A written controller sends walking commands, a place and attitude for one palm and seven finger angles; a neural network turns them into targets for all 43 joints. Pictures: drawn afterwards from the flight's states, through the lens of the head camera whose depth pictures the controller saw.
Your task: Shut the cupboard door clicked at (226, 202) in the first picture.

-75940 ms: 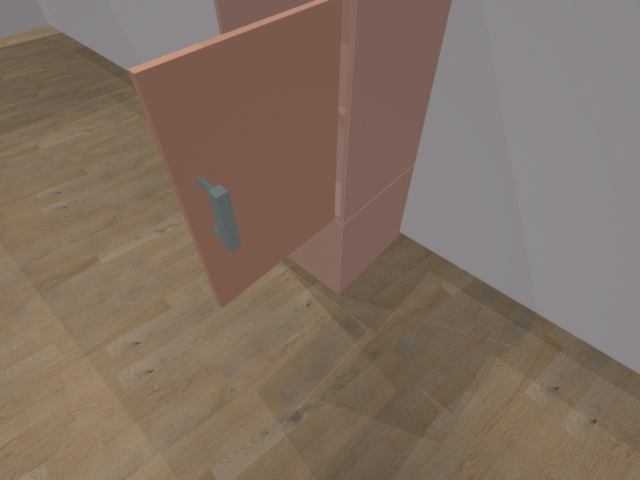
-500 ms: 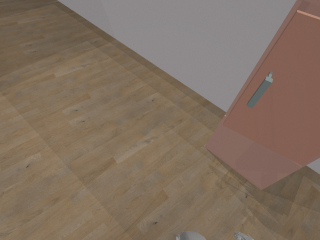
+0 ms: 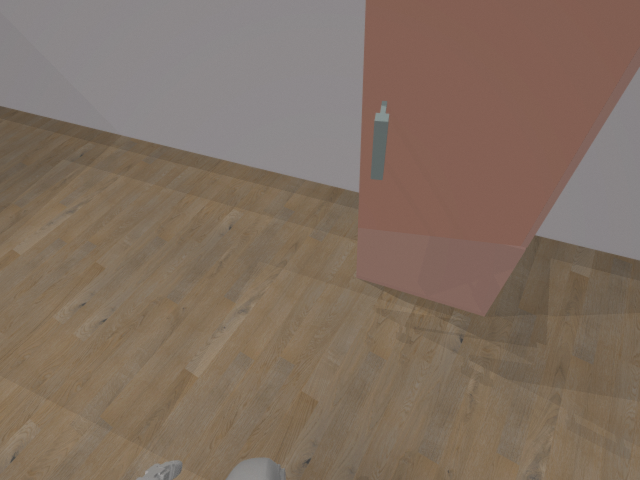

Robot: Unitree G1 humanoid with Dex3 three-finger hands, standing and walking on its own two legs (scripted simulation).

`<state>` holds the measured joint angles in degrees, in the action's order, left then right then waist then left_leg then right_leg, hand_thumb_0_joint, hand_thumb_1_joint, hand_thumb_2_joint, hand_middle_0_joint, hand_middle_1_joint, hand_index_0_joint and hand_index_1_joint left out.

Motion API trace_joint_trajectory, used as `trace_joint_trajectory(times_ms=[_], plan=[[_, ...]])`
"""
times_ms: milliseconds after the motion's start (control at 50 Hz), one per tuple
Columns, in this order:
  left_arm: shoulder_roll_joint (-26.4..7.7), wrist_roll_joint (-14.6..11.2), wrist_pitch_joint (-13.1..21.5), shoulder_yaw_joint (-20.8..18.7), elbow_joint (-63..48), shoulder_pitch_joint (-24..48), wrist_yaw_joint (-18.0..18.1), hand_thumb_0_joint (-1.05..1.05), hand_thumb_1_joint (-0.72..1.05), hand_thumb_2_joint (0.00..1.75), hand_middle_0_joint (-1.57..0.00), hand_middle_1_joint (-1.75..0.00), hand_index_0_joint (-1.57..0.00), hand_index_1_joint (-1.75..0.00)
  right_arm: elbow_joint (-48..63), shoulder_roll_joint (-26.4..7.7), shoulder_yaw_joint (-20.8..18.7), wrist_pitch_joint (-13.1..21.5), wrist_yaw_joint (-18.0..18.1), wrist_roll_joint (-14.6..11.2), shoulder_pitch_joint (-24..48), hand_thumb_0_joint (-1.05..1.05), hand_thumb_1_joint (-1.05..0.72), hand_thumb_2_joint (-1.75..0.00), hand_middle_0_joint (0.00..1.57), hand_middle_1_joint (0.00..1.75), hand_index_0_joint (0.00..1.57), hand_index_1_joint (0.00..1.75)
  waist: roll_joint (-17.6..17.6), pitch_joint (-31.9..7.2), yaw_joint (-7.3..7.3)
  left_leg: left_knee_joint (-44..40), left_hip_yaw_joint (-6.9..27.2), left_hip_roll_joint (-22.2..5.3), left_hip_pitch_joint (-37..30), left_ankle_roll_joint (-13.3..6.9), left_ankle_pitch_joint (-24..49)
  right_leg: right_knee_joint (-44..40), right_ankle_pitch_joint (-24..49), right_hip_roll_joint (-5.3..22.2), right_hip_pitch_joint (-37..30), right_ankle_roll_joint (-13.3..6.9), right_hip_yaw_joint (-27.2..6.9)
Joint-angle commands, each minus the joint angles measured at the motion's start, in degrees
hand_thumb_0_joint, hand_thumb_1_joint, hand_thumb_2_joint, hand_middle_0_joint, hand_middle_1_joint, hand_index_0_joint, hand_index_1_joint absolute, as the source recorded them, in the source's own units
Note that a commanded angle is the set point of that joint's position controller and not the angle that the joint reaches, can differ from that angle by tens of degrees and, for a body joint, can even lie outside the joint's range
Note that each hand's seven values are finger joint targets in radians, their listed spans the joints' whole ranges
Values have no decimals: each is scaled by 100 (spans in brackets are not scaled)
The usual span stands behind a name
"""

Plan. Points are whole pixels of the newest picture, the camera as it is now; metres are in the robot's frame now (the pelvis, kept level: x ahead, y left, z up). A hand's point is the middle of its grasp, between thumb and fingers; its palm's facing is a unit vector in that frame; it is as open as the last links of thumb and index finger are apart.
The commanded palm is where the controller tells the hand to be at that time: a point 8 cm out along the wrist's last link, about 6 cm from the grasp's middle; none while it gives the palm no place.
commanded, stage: turn to face it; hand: left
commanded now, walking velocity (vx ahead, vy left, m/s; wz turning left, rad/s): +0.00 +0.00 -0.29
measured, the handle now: (380, 141) +0.72 -0.10 -0.03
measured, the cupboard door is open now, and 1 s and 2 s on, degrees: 11 11 11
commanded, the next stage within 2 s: take the last steps up to it in 0.30 s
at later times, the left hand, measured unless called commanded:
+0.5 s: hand out of the picture +0.07 +0.24 -0.18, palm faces -0.07 -0.98 -0.19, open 7.4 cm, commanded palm none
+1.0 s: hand (268, 450) +0.19 +0.10 -0.17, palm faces -0.24 -0.95 -0.18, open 7.4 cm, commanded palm none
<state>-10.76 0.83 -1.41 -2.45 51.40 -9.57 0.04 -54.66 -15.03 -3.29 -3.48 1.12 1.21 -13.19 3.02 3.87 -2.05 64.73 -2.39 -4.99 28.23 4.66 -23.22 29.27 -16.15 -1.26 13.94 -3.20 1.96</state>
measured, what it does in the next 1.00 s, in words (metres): walks ahead: left foot, then right foot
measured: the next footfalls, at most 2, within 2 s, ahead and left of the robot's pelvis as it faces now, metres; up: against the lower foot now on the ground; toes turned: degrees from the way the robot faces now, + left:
left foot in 0.32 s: +0.07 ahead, +0.14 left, +0.00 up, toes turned -3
right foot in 0.80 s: +0.07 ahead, -0.16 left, +0.00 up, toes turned -19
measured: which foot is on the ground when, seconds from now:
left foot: up 0.00-0.30, down 0.32-0.80, up 0.82-1.00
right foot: down 0.00-0.32, up 0.34-0.78, down 0.80-1.00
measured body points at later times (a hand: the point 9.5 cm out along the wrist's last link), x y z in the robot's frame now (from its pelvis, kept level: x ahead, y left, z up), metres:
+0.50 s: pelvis +0.02 +0.04 +0.00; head +0.05 +0.07 +0.45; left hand +0.08 +0.29 -0.16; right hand +0.06 -0.21 -0.13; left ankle +0.03 +0.14 -0.74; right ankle -0.05 -0.09 -0.67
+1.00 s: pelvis +0.10 -0.06 +0.00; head +0.12 -0.06 +0.45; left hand +0.20 +0.15 -0.15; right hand +0.03 -0.32 -0.14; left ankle +0.13 +0.04 -0.68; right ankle +0.03 -0.14 -0.74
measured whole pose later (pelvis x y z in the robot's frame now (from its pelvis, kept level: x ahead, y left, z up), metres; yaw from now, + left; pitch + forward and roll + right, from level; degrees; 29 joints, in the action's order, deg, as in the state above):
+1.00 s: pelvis +0.10 -0.06 +0.00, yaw -14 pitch +1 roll -1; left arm -9.9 1.5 1.4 -2.7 59.1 -13.9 -0.4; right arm -60.1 -13.2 -3.5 -0.7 0.2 2.2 -16.9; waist 0.8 1.3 -2.5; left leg 57.9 -5.0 -5.8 28.7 1.2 -21.3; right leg 22.5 -16.5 -2.1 6.6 -2.9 5.7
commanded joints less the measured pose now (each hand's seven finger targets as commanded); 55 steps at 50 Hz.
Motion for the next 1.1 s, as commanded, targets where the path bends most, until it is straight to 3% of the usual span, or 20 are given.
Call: trace_joint_trajectory(times_ms=[0,180,260,280,300,320,380,420,540,640,700,740,760,780,800,820,840,920,1040,1080], plan=[[-1077,-7,145,-269,-254,-328,86,0,90,90,-20,-30,-20,-30,390,-304,-63,95,-4,-6,-31,0,-90,-90,20,30,20,30,-957,-679,189,-105,234,-12,396,74,386,-955,3165,1345,-788,-641,-1204],[-1136,90,102,-363,-53,-567,113,0,90,90,-20,-30,-20,-30,514,-130,-10,202,48,-60,397,0,-90,-90,20,30,20,30,-1060,-544,349,-1897,164,216,-171,-56,-142,-820,2937,1514,-749,-957,-1892],[-978,1,44,-334,-5,-305,112,0,90,90,-20,-30,-20,-30,229,-194,9,314,106,-83,-330,0,-90,-90,20,30,20,30,-830,-634,-5,-4055,121,245,-2052,-184,1461,-199,2145,986,218,-357,-1637],[-686,-34,17,-279,-27,-499,101,0,90,90,-20,-30,-20,-30,219,-526,-24,386,120,-39,-419,0,-90,-90,20,30,20,30,188,-779,40,-4501,914,-565,-2606,-429,2080,334,987,381,751,-43,-1220],[-485,-66,-8,-230,-52,-679,72,0,90,90,-20,-30,-20,-30,284,-928,-82,379,141,16,-384,0,-90,-90,20,30,20,30,1307,-721,118,-4663,1979,-1638,-2610,-1030,2829,1203,-1059,-120,1221,240,-570],[-605,-25,-45,-251,-56,-568,73,0,90,90,-20,-30,-20,-30,347,-926,-66,317,162,59,-281,0,-90,-90,20,30,20,30,1010,-481,75,-4852,2002,-1946,-1912,-1432,2364,2144,-1791,-46,1044,271,-524],[-701,55,-140,-325,108,-492,-10,0,90,90,-20,-30,-20,-30,431,-574,66,349,216,70,162,0,-90,-90,20,30,20,30,694,-43,275,-4999,1390,-1425,-1353,-1364,2228,3134,-1202,178,1194,394,-611],[-598,57,-144,-309,164,-575,-74,0,90,90,-20,-30,-20,-30,381,-559,56,371,204,87,36,0,-90,-90,20,30,20,30,555,-217,237,-5009,1036,-1270,-1757,-1234,1824,3151,-967,168,1342,442,-432],[-570,97,-86,-246,-3,40,-258,0,90,90,-20,-30,-20,-30,64,-706,-110,471,152,91,-712,0,-90,-90,20,30,20,30,451,-232,-131,-5316,1053,-1528,-2509,-1267,459,2574,-632,407,1918,455,-179],[-503,91,-43,-201,-51,306,-342,0,90,90,-20,-30,-20,-30,-126,-820,-197,496,100,119,-818,0,-90,-90,20,30,20,30,657,-81,-173,-5285,714,-1558,-2307,-1203,254,1309,-651,429,1405,403,72],[-534,85,-16,-235,78,-4,-362,0,90,90,-20,-30,-20,-30,-145,-923,-231,495,68,119,-564,0,-90,-90,20,30,20,30,715,-68,55,-5059,469,-1529,-1579,-1071,15,557,-393,306,370,331,243],[-690,92,46,-287,366,-657,-327,0,90,90,-20,-30,-20,-30,-206,-783,-202,482,27,92,-505,0,-90,-90,20,30,20,30,148,-248,381,-4180,21,-1060,-862,-788,-27,-398,179,54,-980,238,386],[-1019,104,124,-362,551,-1296,-268,0,90,90,-20,-30,-20,-30,-128,-578,-140,502,-9,37,-343,0,-90,-90,20,30,20,30,-669,-492,730,-3125,-570,-593,-147,-544,-270,-1020,-410,679,-1900,17,-349],[-1608,120,186,-459,734,-1751,-161,0,90,90,-20,-30,-20,-30,140,-97,7,518,-31,-19,17,0,-90,-90,20,30,20,30,-2416,-428,952,-1461,-994,189,1131,-303,-1462,-1704,-945,1922,-2354,-606,-2347],[-1593,43,167,-423,712,-1743,-76,0,90,90,-20,-30,-20,-30,237,-325,-32,483,-22,13,308,0,-90,-90,20,30,20,30,-1813,-183,971,-486,-267,54,1317,-406,-1365,-2007,-1066,2269,-1716,-983,-2690],[-1448,45,169,-370,589,-1303,-47,0,90,90,-20,-30,-20,-30,198,-300,-63,489,-48,1,176,0,-90,-90,20,30,20,30,-1296,19,708,-158,-67,-108,1379,-432,-844,-2041,-1443,2131,-1403,-1075,-2289],[-1201,55,189,-356,578,-1013,-10,0,90,90,-20,-30,-20,-30,99,-232,-73,475,-40,26,131,0,-90,-90,20,30,20,30,-1550,78,554,-70,-67,-209,1317,-431,-602,-2021,-1342,1932,-1268,-1041,-2210],[-707,41,357,-138,542,-567,9,0,90,90,-20,-30,-20,-30,-130,-75,-39,415,-117,84,-235,0,-90,-90,20,30,20,30,-880,179,94,-452,-163,-197,553,-313,314,-1828,738,1413,-490,-908,-771],[-727,78,429,-126,841,-754,48,0,90,90,-20,-30,-20,-30,5,104,22,506,-126,50,-34,0,-90,-90,20,30,20,30,-711,30,58,-2267,-336,-61,-12,-404,610,-1452,2066,1395,-980,-960,-643],[-774,22,402,-144,869,-641,45,0,90,90,-20,-30,-20,-30,-162,19,19,565,-69,64,-496,0,-90,-90,20,30,20,30,-420,-227,-178,-3088,-544,184,-825,-452,1162,-742,2623,1170,-1060,-792,-390]])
